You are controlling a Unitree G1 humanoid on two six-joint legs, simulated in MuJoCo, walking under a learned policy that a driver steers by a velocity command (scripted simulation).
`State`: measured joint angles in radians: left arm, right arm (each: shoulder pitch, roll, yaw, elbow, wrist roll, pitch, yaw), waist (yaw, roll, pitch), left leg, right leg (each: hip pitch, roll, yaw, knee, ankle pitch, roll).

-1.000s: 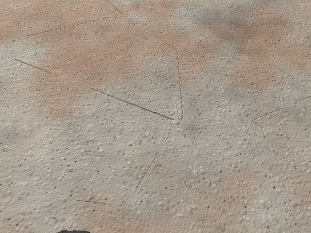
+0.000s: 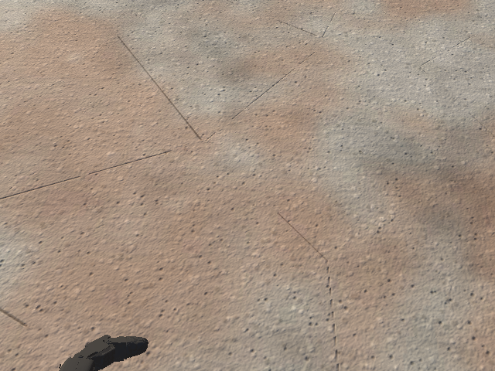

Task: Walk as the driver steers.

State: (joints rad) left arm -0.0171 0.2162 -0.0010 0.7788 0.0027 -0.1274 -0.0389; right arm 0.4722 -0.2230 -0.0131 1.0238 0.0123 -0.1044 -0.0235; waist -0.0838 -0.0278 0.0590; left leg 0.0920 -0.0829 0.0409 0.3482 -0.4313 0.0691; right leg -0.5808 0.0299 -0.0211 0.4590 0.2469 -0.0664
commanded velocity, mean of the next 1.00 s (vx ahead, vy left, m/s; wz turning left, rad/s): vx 0.07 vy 0.00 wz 0.00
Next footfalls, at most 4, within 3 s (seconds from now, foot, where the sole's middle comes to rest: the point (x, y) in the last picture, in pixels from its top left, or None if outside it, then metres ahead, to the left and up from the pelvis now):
0.02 right None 0.25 -0.08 -0.76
0.38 left None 0.20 0.15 -0.76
2.84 right None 0.35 -0.14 -0.76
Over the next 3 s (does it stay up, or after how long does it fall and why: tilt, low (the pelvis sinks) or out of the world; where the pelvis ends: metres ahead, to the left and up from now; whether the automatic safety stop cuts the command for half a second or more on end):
stays up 0.35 -0.05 0.02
